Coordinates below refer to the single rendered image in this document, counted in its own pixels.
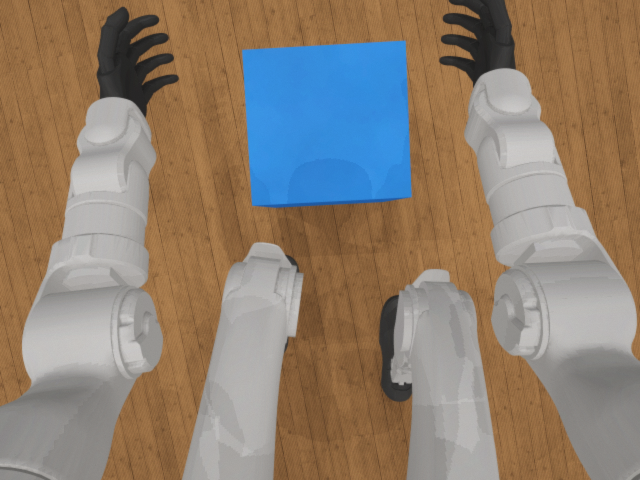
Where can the robot right forearm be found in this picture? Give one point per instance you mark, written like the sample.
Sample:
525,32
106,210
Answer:
533,212

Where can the robot right upper arm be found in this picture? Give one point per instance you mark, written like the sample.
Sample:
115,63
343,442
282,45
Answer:
573,322

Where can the robot left forearm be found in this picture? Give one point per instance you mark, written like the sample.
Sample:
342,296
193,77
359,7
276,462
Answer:
107,207

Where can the robot left upper arm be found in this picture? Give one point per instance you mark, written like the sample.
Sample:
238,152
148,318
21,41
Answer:
84,351

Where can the robot right shin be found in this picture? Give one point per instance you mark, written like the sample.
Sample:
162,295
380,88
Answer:
400,365

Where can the right robot hand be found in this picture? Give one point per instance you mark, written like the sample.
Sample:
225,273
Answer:
494,46

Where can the carton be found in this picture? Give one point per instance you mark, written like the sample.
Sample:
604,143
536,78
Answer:
327,124

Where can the left robot hand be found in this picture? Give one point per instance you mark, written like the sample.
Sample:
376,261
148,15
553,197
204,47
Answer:
117,74

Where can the right robot foot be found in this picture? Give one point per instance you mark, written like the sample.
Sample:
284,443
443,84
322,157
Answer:
400,391

